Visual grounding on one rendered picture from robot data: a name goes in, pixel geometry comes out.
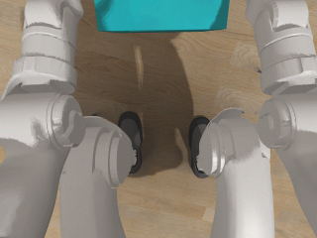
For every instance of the carton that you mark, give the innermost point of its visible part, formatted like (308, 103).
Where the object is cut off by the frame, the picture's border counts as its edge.
(161, 16)

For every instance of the left robot upper arm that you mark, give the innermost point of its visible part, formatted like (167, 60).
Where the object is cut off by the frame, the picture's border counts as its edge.
(37, 132)

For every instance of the robot left forearm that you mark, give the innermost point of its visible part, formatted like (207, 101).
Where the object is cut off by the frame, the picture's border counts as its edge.
(49, 42)

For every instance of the right robot upper arm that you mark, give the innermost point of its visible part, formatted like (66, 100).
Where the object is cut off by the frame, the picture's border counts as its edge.
(288, 124)

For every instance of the left robot thigh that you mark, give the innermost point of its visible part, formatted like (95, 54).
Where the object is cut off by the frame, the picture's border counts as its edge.
(88, 206)

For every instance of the robot right forearm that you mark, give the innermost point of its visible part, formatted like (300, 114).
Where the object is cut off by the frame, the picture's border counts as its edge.
(285, 46)

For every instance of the robot right shin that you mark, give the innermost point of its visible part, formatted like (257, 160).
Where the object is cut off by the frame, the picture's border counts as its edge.
(228, 113)

